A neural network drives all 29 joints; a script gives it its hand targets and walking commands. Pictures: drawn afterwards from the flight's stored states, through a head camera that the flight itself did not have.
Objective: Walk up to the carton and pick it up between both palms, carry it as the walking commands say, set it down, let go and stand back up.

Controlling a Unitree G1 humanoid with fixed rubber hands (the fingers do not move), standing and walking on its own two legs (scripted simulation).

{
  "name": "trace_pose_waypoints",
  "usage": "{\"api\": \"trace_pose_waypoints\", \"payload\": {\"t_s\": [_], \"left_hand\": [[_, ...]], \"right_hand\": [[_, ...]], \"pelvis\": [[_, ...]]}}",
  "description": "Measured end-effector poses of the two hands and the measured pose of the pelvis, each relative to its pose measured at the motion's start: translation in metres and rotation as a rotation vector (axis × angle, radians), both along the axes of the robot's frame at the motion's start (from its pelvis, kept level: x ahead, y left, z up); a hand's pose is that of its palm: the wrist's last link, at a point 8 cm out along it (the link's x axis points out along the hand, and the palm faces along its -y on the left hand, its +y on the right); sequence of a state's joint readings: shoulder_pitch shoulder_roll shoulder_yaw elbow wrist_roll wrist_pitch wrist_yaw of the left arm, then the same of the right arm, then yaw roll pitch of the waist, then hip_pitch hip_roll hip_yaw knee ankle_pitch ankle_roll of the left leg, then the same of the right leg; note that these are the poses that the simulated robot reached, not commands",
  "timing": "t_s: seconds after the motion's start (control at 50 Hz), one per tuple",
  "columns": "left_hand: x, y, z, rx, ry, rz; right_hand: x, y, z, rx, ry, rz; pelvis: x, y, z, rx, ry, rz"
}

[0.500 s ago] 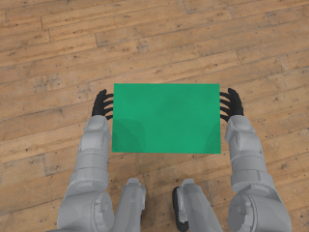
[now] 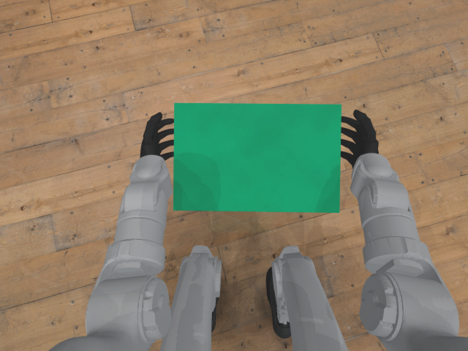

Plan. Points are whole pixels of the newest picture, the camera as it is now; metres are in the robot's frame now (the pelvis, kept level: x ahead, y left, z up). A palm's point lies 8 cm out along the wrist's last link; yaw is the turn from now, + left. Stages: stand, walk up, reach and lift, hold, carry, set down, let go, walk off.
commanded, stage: set down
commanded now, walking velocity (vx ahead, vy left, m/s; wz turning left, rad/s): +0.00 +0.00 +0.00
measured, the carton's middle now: (253, 159) +0.45 -0.01 -0.17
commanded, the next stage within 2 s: none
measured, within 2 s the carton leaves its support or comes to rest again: neither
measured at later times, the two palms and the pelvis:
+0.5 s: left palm (165, 157) +0.45 +0.17 -0.17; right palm (342, 157) +0.45 -0.19 -0.16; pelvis -0.04 -0.02 -0.08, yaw +0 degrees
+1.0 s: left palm (177, 163) +0.48 +0.17 -0.30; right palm (321, 165) +0.47 -0.19 -0.29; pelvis -0.06 -0.01 -0.13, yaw +1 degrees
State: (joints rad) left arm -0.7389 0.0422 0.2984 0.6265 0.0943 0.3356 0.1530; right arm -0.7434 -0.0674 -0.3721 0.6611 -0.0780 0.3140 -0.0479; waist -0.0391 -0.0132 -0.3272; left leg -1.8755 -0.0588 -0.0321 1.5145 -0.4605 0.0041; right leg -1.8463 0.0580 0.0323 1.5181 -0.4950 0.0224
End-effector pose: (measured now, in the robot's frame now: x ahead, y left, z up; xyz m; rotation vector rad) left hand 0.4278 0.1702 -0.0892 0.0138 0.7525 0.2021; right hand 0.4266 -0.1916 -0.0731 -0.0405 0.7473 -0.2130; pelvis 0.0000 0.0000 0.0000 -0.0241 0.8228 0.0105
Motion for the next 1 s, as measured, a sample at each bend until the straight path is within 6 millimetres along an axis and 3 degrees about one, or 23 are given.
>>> {"api": "trace_pose_waypoints", "payload": {"t_s": [0.16,0.4,0.64,0.82,0.96,1.0], "left_hand": [[0.009,0.004,-0.021,0.03,-0.021,0.011],[0.017,-0.001,-0.067,0.028,-0.013,-0.001],[0.034,0.004,-0.103,0.042,-0.016,-0.01],[0.041,0.0,-0.151,0.028,-0.01,0.005],[0.046,-0.006,-0.2,0.044,-0.085,-0.01],[0.05,-0.002,-0.211,0.063,-0.069,-0.067]], "right_hand": [[0.013,0.007,-0.029,-0.027,-0.02,-0.003],[0.019,0.0,-0.073,-0.009,-0.018,0.023],[0.038,0.004,-0.117,0.002,-0.026,0.021],[0.041,0.004,-0.158,-0.03,-0.021,-0.015],[0.048,-0.001,-0.201,-0.044,-0.097,-0.018],[0.046,-0.001,-0.218,-0.031,-0.091,-0.025]], "pelvis": [[-0.012,-0.007,-0.027,0.007,0.015,0.003],[-0.032,-0.017,-0.066,0.011,0.022,-0.001],[-0.038,-0.014,-0.097,0.018,0.049,-0.007],[-0.041,-0.012,-0.111,0.016,-0.014,0.002],[-0.06,-0.009,-0.118,0.018,-0.277,-0.001],[-0.061,-0.009,-0.128,0.019,-0.274,-0.004]]}}
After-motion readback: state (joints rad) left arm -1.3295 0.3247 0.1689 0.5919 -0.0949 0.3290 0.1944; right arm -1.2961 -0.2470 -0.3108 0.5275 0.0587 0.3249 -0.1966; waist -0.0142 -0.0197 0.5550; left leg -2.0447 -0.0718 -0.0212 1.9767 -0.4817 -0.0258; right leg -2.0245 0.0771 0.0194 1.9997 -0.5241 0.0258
